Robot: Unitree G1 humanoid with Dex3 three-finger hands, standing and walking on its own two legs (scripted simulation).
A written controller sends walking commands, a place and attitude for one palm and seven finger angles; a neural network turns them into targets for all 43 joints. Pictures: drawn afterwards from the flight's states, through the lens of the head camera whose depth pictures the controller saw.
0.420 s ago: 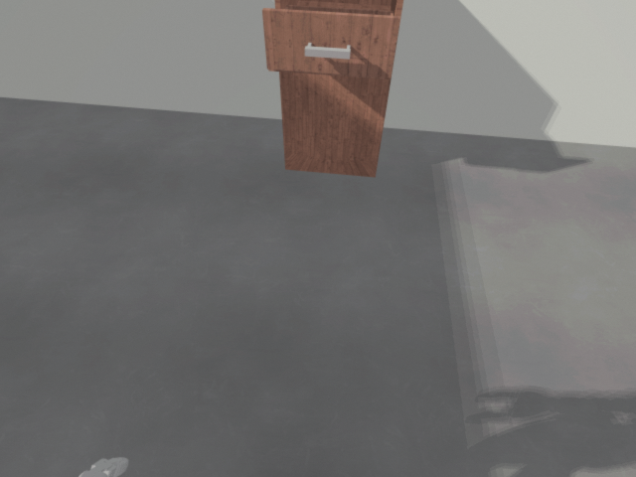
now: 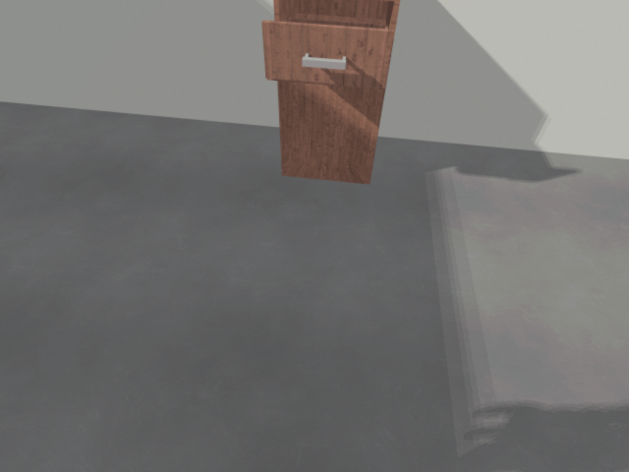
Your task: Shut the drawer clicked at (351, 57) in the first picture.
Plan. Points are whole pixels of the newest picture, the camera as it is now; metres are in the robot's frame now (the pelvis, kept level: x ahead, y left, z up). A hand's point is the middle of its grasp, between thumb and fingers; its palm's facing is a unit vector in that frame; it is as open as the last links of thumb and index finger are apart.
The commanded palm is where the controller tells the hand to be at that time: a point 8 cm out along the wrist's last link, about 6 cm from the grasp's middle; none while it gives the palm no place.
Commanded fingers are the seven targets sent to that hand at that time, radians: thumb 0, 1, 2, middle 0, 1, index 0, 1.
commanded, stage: stand and wait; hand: left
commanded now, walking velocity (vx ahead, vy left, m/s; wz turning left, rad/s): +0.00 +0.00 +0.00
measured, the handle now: (324, 60) +1.29 +0.05 -0.03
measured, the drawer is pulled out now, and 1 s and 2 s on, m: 0.30 0.30 0.30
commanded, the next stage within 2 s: look at it before walking up in 0.54 s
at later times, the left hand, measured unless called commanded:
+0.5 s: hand out of the picture +0.06 +0.24 -0.15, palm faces -0.04 -0.94 -0.34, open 7.3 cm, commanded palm none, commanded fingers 0.00 0.90 0.90 -0.20 -0.30 -0.20 -0.30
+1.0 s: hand out of the picture +0.06 +0.24 -0.15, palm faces -0.03 -0.94 -0.33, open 7.3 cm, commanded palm none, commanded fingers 0.00 0.90 0.90 -0.20 -0.30 -0.20 -0.30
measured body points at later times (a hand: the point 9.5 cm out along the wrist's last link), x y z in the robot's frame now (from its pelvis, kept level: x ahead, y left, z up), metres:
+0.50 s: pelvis -0.02 -0.01 +0.00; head -0.02 -0.01 +0.45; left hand +0.06 +0.29 -0.13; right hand +0.05 -0.30 -0.13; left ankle -0.02 +0.12 -0.74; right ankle -0.02 -0.13 -0.74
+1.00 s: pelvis -0.01 -0.01 +0.00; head -0.01 -0.01 +0.45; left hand +0.06 +0.29 -0.13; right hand +0.06 -0.30 -0.13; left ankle -0.02 +0.12 -0.74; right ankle -0.02 -0.13 -0.74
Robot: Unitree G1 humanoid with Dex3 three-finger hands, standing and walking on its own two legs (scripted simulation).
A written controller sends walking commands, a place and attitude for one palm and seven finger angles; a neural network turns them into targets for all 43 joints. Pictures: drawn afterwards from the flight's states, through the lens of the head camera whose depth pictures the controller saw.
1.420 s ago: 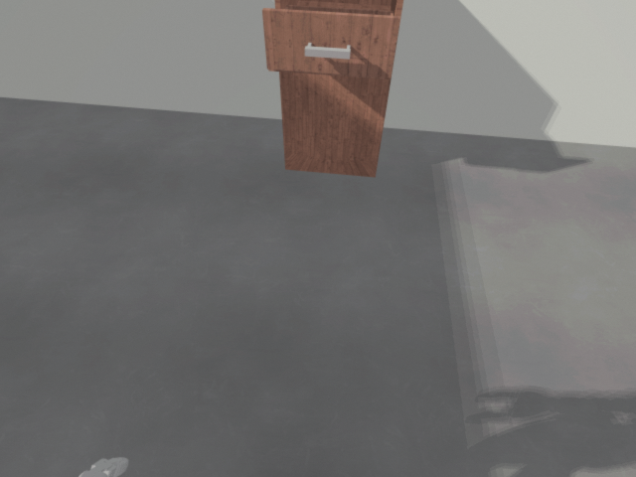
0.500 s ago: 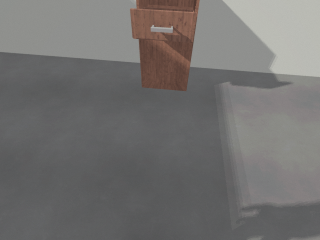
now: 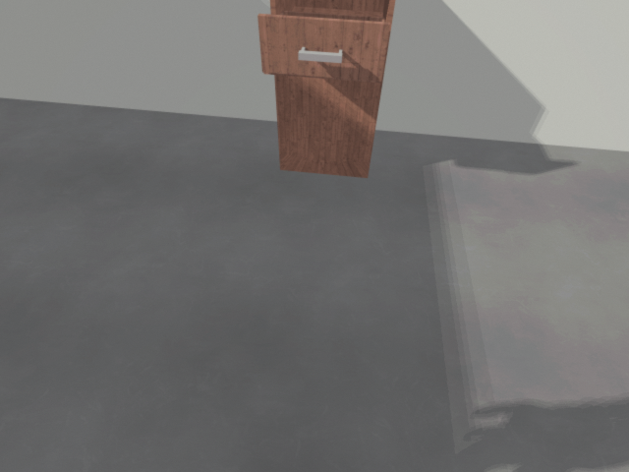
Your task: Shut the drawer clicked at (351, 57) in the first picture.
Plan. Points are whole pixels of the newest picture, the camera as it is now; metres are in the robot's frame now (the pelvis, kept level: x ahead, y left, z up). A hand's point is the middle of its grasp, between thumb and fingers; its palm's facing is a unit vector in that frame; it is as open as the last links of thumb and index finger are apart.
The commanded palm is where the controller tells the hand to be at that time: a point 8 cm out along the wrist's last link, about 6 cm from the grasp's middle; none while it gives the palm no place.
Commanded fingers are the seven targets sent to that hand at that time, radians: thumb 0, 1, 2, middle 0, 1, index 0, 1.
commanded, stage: look at it before walking up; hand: left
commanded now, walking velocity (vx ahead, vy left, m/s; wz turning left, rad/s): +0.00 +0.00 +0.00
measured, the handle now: (321, 53) +1.31 +0.06 -0.03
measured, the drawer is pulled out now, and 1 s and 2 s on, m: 0.30 0.30 0.30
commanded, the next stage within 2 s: walk to a spot facing it in 0.12 s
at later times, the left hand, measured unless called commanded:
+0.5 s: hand out of the picture +0.04 +0.21 -0.19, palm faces -0.01 -0.98 -0.19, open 7.3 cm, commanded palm none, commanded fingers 0.00 0.90 0.90 -0.20 -0.30 -0.20 -0.30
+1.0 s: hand (251, 376) +0.31 +0.13 -0.19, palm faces -0.13 -0.97 -0.21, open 7.3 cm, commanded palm none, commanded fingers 0.00 0.90 0.90 -0.20 -0.30 -0.20 -0.30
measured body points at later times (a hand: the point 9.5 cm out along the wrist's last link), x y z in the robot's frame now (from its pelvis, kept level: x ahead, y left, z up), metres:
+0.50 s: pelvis +0.04 +0.01 -0.01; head +0.03 +0.03 +0.43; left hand +0.04 +0.26 -0.18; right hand +0.05 -0.25 -0.16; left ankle +0.00 +0.13 -0.75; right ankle +0.00 -0.12 -0.75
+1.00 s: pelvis +0.21 -0.05 -0.02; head +0.23 -0.04 +0.43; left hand +0.32 +0.18 -0.17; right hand +0.10 -0.25 -0.17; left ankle +0.17 +0.09 -0.66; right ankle +0.25 -0.14 -0.75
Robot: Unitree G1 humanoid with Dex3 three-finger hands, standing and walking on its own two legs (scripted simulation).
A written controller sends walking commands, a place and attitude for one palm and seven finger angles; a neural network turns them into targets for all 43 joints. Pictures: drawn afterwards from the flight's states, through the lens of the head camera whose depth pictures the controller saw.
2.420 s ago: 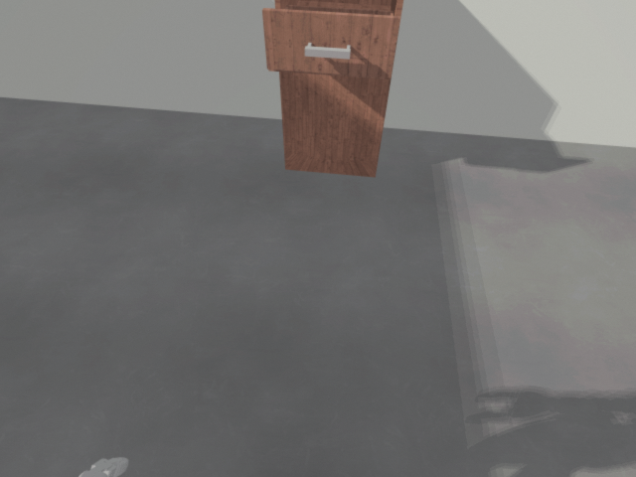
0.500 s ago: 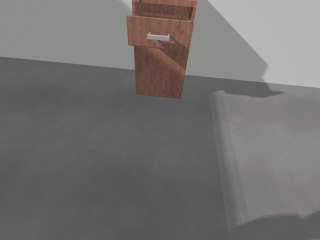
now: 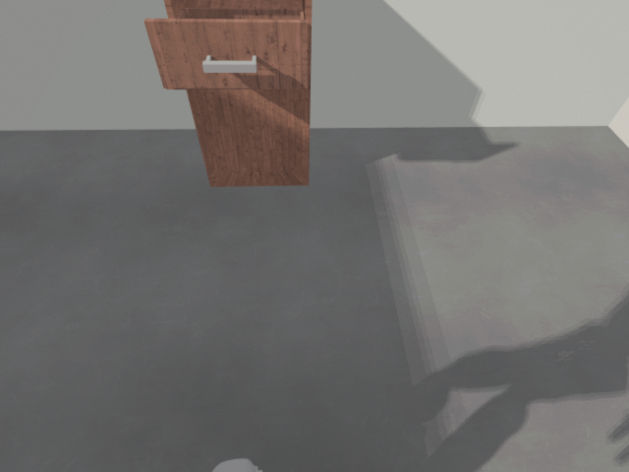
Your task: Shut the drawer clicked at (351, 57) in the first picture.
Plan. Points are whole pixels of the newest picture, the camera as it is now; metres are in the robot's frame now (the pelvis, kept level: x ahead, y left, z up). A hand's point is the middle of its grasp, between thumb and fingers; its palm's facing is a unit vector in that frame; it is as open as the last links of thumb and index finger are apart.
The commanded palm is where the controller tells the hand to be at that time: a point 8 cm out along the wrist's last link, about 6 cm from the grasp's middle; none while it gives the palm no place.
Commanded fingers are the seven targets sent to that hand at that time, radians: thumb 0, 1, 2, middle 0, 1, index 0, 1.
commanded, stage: walk to a spot facing it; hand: left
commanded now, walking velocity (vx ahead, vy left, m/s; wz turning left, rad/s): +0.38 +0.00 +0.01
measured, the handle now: (230, 62) +1.07 +0.24 -0.01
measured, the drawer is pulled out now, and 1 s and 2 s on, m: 0.30 0.30 0.30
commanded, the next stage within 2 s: turn to face it in 0.82 s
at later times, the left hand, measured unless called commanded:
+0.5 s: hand (164, 424) +0.22 +0.23 -0.16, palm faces +0.02 -0.99 -0.14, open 7.3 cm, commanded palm none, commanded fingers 0.00 0.90 0.90 -0.20 -0.30 -0.20 -0.30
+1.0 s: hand (240, 261) +0.52 +0.16 -0.15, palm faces -0.07 -0.97 -0.23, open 7.1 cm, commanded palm none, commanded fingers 0.00 0.90 0.90 -0.20 -0.30 -0.20 -0.30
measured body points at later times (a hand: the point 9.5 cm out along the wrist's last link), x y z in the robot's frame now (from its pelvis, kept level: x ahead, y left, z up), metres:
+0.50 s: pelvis +0.21 +0.06 +0.02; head +0.22 +0.08 +0.47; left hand +0.22 +0.29 -0.15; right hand +0.20 -0.18 -0.12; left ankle +0.18 +0.13 -0.73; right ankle +0.22 -0.09 -0.63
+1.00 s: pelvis +0.42 -0.02 +0.01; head +0.42 -0.03 +0.46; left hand +0.52 +0.21 -0.13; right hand +0.39 -0.24 -0.15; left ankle +0.45 +0.12 -0.65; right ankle +0.44 -0.10 -0.73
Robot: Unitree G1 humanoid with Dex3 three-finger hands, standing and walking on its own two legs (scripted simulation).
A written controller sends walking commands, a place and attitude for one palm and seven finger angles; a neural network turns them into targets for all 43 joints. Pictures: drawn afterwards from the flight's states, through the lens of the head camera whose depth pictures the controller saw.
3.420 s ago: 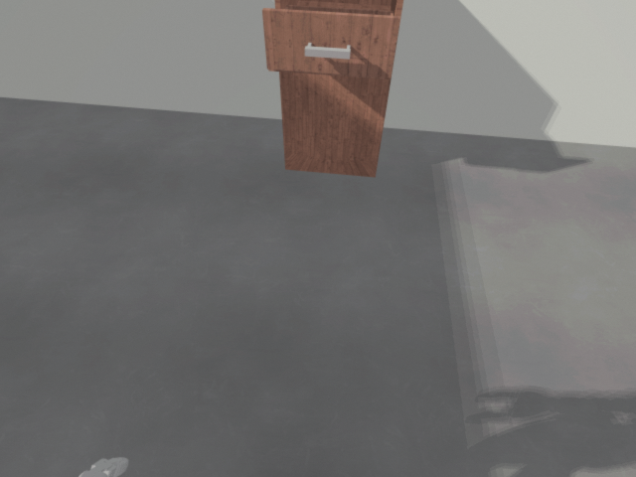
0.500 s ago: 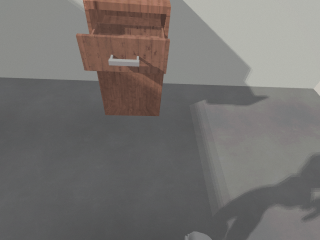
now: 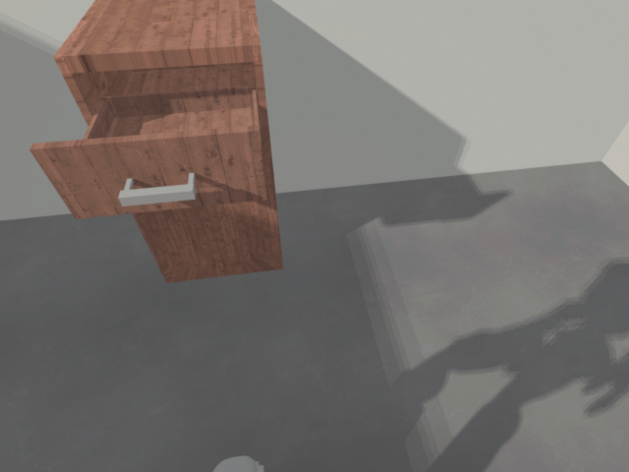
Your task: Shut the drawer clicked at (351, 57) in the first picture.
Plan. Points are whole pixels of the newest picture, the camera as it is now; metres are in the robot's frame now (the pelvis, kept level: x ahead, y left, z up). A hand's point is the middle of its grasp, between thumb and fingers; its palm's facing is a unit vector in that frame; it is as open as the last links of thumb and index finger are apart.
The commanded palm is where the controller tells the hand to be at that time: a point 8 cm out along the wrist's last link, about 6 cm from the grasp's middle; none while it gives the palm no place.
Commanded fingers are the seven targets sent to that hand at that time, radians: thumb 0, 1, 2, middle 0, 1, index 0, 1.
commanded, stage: turn to face it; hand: left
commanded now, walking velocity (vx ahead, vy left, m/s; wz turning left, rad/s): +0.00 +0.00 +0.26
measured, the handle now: (159, 187) +0.63 +0.32 -0.02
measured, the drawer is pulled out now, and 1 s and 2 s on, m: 0.30 0.30 0.30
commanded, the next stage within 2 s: take the last steps up to it in 0.24 s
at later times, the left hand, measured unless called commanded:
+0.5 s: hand out of the picture +0.07 +0.21 -0.18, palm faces +0.15 -0.97 -0.19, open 7.3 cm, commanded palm none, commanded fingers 0.00 0.90 0.90 -0.20 -0.30 -0.20 -0.30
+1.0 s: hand out of the picture +0.04 +0.20 -0.18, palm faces +0.29 -0.95 -0.13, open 7.3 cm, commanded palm none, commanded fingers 0.00 0.90 0.90 -0.20 -0.30 -0.20 -0.30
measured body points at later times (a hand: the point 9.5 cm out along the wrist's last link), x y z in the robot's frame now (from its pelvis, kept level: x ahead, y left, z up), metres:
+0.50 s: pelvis +0.08 +0.04 +0.00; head +0.09 +0.04 +0.45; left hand +0.06 +0.26 -0.16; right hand +0.18 -0.19 -0.15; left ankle +0.14 +0.13 -0.74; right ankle +0.08 -0.10 -0.71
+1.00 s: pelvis +0.17 +0.08 -0.01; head +0.20 +0.10 +0.44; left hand +0.03 +0.25 -0.17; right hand +0.28 -0.14 -0.16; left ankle +0.19 +0.19 -0.74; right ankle +0.10 -0.09 -0.72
